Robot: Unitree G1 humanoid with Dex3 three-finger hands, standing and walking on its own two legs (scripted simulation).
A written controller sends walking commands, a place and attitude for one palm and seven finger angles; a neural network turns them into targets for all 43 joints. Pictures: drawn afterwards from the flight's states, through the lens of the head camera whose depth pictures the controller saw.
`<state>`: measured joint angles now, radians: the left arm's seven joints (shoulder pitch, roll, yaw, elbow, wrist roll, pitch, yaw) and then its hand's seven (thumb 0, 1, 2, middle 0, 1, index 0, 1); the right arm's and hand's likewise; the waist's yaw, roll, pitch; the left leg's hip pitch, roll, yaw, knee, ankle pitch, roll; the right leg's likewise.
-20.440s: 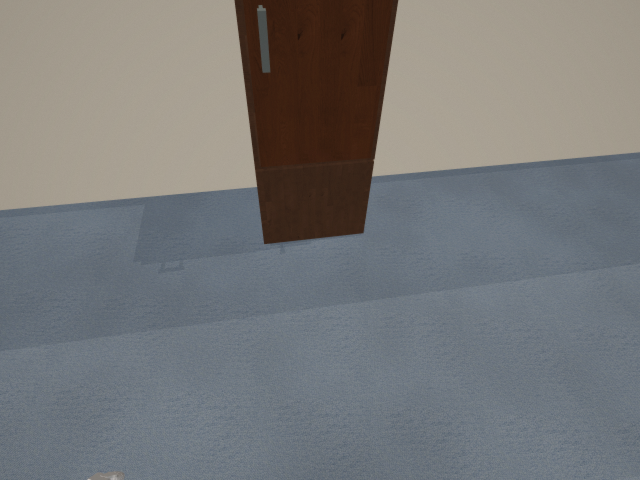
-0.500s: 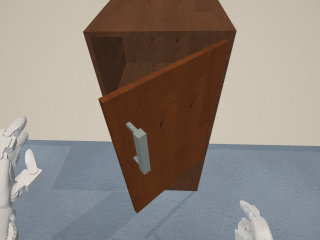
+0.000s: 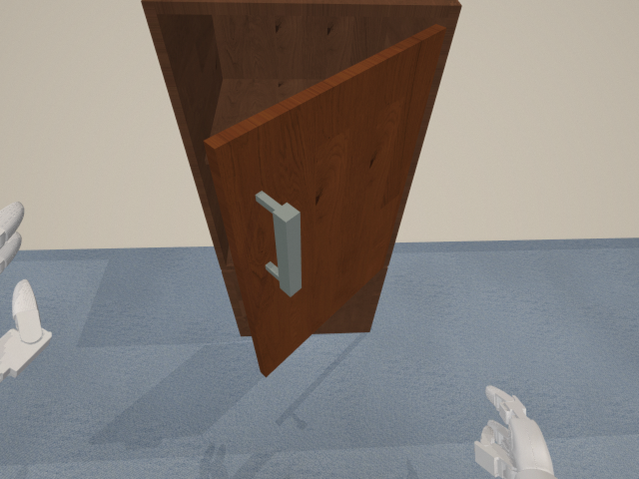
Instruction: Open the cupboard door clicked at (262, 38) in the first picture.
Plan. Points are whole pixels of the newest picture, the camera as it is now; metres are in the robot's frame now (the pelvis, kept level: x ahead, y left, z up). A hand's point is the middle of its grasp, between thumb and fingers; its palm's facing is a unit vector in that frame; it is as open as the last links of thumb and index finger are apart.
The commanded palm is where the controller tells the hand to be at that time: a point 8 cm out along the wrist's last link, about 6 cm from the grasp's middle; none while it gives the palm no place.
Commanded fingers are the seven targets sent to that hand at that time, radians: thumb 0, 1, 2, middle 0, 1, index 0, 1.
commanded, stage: step back with the hand held close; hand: left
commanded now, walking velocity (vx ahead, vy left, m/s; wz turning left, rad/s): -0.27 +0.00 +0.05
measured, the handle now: (278, 246) +0.37 +0.08 +0.09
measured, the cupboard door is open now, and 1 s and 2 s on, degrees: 43 43 43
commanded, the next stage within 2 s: stop stepping back and stand still in 0.56 s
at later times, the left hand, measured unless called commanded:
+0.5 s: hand out of the picture +0.09 +0.31 +0.17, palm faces +0.52 -0.75 -0.41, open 7.4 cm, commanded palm +0.02 +0.33 +0.18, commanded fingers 0.00 0.90 0.90 -0.20 -0.30 -0.20 -0.30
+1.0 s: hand out of the picture +0.01 +0.26 +0.17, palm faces +0.37 -0.82 -0.45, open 7.4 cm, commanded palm -0.06 +0.30 +0.18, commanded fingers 0.00 0.90 0.90 -0.20 -0.30 -0.20 -0.30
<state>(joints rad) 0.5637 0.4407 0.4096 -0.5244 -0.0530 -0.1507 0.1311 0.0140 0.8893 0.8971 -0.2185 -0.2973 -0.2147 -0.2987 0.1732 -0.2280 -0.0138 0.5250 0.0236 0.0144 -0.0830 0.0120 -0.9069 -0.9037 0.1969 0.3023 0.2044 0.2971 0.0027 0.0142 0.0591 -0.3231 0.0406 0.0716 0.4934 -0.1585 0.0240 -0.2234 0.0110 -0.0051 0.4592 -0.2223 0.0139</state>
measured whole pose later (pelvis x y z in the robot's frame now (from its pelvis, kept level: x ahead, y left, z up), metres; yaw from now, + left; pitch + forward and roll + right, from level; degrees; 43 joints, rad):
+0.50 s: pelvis -0.10 +0.02 -0.01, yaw +3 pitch -1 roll -4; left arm 0.47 0.42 0.46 -0.52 -0.03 -0.22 0.18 0.01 0.89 0.90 -0.22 -0.30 -0.21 -0.30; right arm 0.19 -0.17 -0.01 0.63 -0.01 -0.11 -0.06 0.01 -0.91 -0.90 0.20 0.30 0.21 0.30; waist 0.00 0.01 0.07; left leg -0.44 0.02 0.00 0.54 -0.09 0.06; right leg -0.42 0.09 0.03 1.03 -0.45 0.02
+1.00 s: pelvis -0.21 +0.01 +0.00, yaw -2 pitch -1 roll -1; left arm 0.55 0.43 0.43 -0.49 -0.05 -0.16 0.15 0.01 0.89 0.90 -0.22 -0.30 -0.21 -0.30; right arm 0.26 -0.20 0.01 0.62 -0.01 -0.12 -0.07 0.01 -0.91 -0.90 0.20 0.30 0.21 0.30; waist -0.05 -0.02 -0.01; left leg -0.38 -0.03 0.00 0.45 -0.16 0.01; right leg -0.15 0.05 -0.03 0.49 -0.39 -0.04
